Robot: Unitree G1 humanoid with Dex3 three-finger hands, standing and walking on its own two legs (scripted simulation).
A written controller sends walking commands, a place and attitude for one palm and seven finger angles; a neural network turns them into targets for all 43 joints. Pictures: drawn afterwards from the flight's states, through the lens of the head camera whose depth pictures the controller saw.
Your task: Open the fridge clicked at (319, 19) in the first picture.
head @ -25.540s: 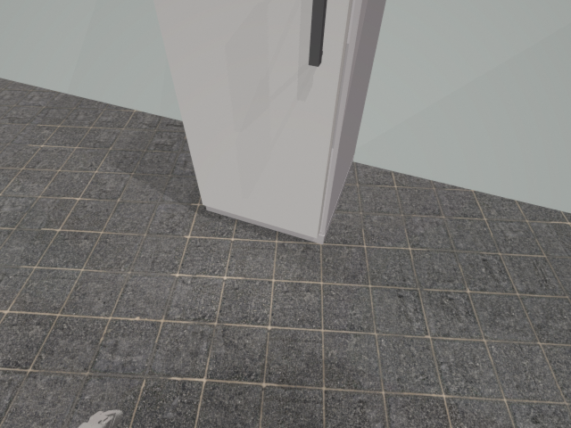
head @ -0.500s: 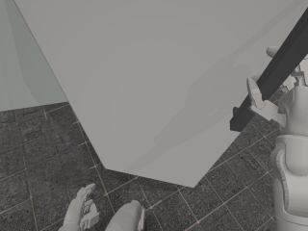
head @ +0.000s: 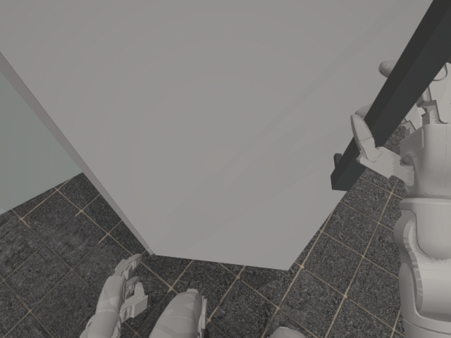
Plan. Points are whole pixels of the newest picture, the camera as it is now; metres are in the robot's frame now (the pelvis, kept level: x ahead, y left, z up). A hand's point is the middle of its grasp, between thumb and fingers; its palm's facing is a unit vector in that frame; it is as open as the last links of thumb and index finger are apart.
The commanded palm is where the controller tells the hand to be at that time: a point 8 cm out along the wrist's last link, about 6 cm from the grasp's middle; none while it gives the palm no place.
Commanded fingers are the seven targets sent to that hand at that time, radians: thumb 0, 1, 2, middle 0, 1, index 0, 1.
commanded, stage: walk backward, drawing the door open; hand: right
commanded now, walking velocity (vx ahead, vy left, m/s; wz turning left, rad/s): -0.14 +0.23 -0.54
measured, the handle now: (377, 107) +0.37 -0.15 +0.23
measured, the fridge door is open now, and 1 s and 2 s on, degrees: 43 73 70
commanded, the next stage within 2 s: stop walking and hold the door back in 0.68 s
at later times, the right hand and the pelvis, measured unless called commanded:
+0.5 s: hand (344, 247) +0.20 -0.09 +0.21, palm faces +0.50 +0.84 -0.21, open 8.0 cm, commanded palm +0.14 -0.12 +0.21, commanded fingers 0.00 -0.90 -0.90 0.45 1.40 0.45 1.40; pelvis -0.03 +0.18 +0.00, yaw -19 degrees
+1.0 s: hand out of the picture +0.12 -0.03 +0.22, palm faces +0.77 +0.61 -0.16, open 7.6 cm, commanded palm +0.09 -0.07 +0.20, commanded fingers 0.00 -0.90 -0.90 0.45 1.40 0.45 1.40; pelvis -0.04 +0.32 -0.01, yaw -38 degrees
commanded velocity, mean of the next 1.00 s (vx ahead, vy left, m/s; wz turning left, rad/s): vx -0.07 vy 0.16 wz -0.53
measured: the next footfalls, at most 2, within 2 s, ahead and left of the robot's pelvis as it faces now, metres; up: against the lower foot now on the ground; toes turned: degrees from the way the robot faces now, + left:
left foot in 0.14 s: +0.07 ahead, +0.22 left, +0.00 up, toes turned -2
right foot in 0.40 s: -0.01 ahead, +0.03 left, +0.00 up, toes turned -25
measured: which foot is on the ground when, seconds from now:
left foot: up 0.00-0.12, down 0.14-0.38, up 0.40-0.66, down 0.68-0.96, up 0.98-1.00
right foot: down 0.00-0.14, up 0.16-0.38, down 0.40-0.68, up 0.70-0.94, down 0.96-1.00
